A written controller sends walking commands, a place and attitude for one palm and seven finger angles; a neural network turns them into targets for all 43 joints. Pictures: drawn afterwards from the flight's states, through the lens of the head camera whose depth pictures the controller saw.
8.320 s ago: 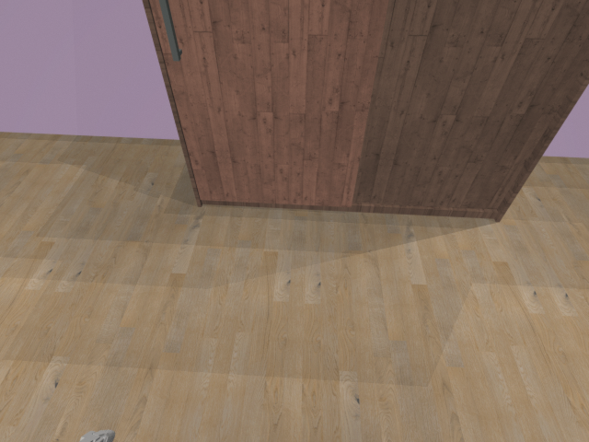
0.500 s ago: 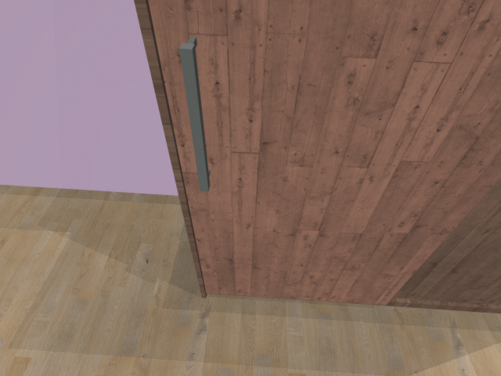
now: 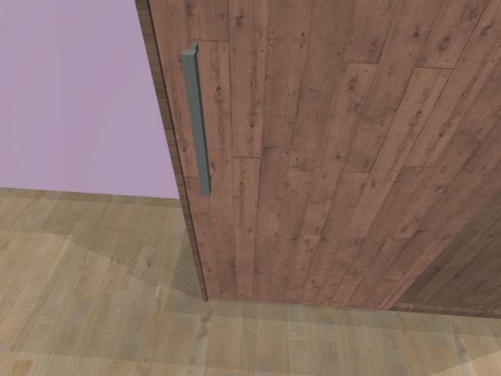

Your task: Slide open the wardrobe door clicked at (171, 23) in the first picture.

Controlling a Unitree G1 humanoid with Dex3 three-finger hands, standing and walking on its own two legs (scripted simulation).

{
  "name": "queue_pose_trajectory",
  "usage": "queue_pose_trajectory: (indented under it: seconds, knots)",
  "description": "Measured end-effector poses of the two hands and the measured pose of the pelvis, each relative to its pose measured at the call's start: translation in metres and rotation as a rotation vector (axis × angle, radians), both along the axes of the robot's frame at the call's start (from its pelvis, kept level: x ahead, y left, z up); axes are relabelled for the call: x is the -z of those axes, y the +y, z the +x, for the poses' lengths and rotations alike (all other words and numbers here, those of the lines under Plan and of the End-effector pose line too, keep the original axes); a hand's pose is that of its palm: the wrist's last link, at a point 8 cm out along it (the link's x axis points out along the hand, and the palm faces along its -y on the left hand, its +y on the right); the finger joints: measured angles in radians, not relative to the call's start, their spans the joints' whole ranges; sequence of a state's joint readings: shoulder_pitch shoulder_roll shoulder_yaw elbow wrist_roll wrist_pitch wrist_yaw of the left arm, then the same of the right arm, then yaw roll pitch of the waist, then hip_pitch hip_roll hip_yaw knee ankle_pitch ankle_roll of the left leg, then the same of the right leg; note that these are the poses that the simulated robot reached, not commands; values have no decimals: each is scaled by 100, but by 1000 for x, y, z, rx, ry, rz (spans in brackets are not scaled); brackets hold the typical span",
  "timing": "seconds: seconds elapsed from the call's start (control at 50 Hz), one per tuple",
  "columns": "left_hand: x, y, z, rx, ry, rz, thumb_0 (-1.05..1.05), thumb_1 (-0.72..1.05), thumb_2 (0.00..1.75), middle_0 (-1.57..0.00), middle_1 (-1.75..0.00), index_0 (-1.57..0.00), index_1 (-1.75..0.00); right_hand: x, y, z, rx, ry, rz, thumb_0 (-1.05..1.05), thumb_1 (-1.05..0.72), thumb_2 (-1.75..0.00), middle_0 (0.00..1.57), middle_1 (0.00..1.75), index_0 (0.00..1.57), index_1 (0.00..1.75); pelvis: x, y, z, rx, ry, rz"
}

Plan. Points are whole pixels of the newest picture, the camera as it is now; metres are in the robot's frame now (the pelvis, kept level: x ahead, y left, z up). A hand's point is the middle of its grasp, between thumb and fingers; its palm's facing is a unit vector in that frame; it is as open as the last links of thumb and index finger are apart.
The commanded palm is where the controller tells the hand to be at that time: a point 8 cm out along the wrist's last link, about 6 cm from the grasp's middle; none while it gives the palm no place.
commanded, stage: look again from close up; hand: left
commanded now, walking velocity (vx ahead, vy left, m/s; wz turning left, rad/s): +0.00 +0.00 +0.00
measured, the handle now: (201, 130) +0.52 +0.13 +0.12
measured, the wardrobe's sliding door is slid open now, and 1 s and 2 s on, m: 0.00 0.00 0.00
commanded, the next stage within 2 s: none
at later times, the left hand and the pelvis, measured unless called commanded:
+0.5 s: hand out of the picture +0.07 +0.24 -0.16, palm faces -0.03 -0.95 -0.33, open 7.4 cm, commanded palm none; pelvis +0.01 +0.00 +0.00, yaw +0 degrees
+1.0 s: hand out of the picture +0.08 +0.24 -0.16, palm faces -0.02 -0.95 -0.33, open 7.4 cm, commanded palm none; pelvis +0.01 +0.00 +0.00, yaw +0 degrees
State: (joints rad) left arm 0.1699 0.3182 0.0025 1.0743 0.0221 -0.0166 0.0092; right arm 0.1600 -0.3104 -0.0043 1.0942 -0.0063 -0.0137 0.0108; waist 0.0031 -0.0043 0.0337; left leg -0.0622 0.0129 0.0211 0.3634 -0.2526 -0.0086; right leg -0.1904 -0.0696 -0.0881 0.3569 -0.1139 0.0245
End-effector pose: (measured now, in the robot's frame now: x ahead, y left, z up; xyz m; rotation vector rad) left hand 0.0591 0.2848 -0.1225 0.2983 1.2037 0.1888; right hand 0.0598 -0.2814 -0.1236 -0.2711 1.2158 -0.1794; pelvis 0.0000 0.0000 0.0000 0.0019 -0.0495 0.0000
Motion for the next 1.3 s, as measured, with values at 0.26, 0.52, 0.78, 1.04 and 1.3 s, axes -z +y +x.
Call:
queue_pose_trajectory:
  seconds: [0.26,0.52,0.78,1.04,1.3]
  knots:
    - [-3,2,6,5,6,11,0,90,90,-21,-30,-20,-30,-2,-9,-1,0,21,-14,1,-90,-90,20,30,20,30,-1,-3,4,0,3,-1]
    - [-1,-4,7,5,20,0,0,90,90,-21,-30,-20,-30,0,-8,-1,0,36,-8,1,-90,-90,20,30,20,30,-2,-5,8,1,7,-3]
    - [0,-4,10,2,23,-5,0,90,90,-21,-30,-20,-30,-2,-7,4,-2,31,-10,1,-90,-90,20,30,20,30,-2,-5,11,3,10,-4]
    - [-1,0,14,1,24,1,0,90,90,-21,-30,-20,-30,-3,-8,10,-6,30,-17,1,-90,-90,20,30,20,30,-2,-4,14,2,13,-5]
    - [-1,3,18,1,21,2,0,90,90,-21,-30,-20,-30,-5,-8,15,-11,25,-22,1,-90,-90,20,30,20,30,-3,-3,17,2,14,-6]
